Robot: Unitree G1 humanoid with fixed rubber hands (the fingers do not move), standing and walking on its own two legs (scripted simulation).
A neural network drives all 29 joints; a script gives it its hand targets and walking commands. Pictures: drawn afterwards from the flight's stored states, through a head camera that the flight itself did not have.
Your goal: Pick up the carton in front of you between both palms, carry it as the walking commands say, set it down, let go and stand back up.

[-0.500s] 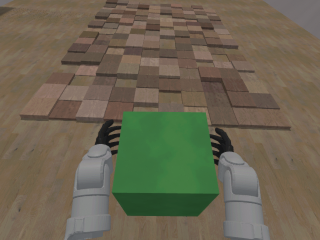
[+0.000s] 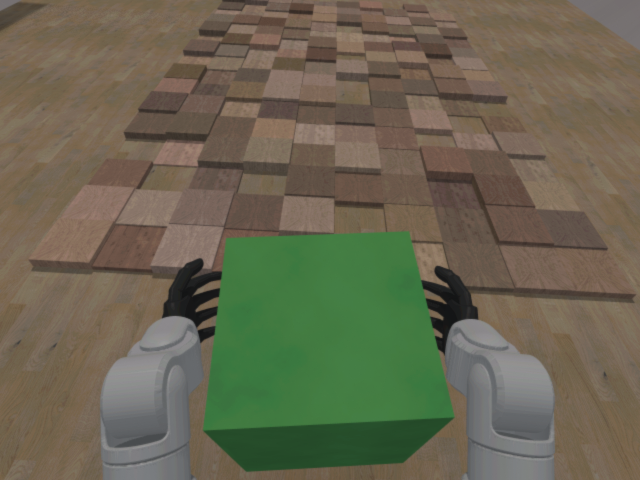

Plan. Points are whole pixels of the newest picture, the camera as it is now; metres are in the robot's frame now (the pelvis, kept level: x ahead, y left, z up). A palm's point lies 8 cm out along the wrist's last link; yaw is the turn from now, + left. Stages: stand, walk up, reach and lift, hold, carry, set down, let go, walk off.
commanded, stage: carry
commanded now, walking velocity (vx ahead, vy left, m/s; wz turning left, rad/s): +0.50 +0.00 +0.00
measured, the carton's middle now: (321, 359) +0.25 +0.02 +0.02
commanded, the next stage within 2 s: none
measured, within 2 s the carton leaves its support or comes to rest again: neither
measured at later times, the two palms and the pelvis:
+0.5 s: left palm (247, 168) +0.55 +0.16 +0.09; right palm (421, 167) +0.59 -0.14 +0.08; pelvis +0.34 -0.03 +0.01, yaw +6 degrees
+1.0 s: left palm (265, 40) +1.03 +0.20 +0.13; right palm (387, 49) +1.01 -0.10 +0.13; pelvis +0.67 +0.05 +0.01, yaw +2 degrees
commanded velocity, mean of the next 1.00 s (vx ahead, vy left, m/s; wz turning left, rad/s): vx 0.50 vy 0.00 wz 0.00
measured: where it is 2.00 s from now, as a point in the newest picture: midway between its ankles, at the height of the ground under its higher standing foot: (305, 211)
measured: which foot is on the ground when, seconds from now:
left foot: down 0.00-0.34, up 0.36-0.78, down 0.80-1.00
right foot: up 0.00-0.30, down 0.32-0.84, up 0.86-1.00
